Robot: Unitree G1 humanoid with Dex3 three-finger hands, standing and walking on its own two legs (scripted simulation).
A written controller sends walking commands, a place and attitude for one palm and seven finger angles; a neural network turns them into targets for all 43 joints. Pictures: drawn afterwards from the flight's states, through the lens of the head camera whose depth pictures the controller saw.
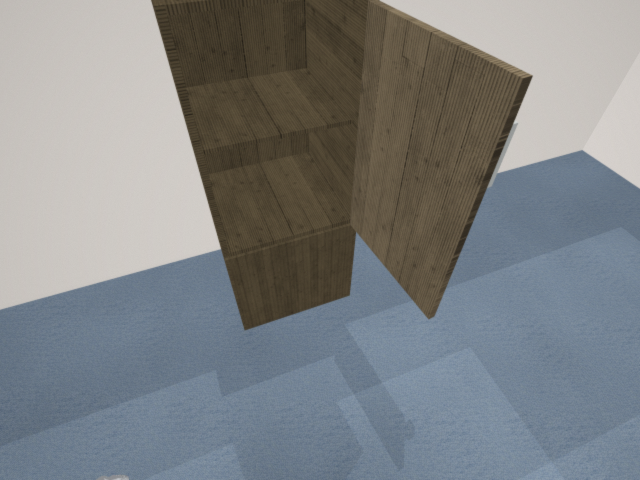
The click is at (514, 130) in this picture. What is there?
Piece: cupboard door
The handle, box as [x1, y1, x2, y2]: [487, 121, 517, 187]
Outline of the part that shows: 516,121 514,121 487,187 492,184 517,124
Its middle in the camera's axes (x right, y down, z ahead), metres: +0.29 -0.14 +0.67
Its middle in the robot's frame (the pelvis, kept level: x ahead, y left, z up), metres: +0.62 -0.25 +0.08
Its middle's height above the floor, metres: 0.85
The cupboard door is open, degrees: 97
